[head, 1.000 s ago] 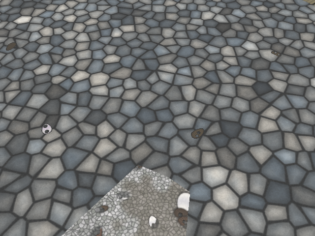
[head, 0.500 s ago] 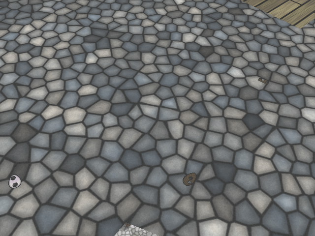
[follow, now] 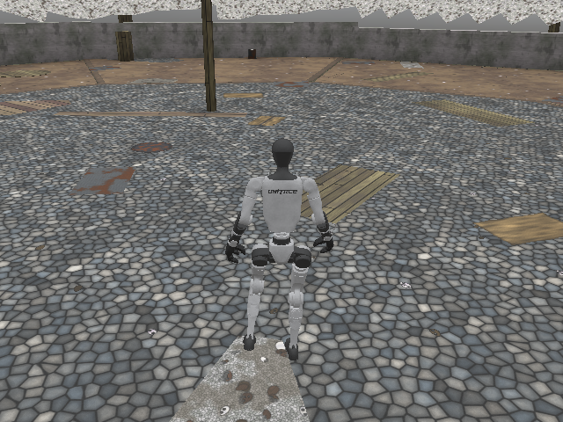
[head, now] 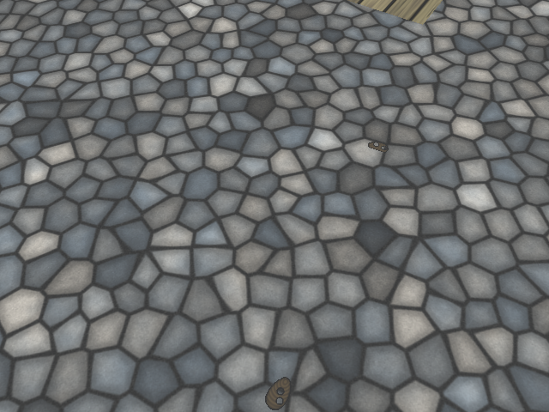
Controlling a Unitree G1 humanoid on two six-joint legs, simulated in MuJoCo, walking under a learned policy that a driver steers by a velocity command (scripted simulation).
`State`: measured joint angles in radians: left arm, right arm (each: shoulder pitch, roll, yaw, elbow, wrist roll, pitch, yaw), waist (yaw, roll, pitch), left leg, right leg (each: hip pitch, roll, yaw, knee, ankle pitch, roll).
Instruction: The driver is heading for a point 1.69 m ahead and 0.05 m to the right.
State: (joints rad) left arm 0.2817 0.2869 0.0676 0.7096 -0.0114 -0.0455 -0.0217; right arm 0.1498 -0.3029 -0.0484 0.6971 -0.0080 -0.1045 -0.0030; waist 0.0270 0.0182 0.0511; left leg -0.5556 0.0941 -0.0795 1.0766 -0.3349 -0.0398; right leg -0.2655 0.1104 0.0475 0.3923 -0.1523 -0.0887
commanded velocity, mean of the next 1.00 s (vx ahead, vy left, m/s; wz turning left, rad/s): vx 0.50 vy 0.00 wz -0.28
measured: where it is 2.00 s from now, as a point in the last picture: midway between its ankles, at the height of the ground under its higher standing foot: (359, 206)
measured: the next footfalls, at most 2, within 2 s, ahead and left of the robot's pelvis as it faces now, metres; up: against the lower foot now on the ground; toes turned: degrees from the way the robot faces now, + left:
left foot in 0.26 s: +0.32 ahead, +0.15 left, +0.00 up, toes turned -13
right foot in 0.76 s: +0.52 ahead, -0.16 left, +0.00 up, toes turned -16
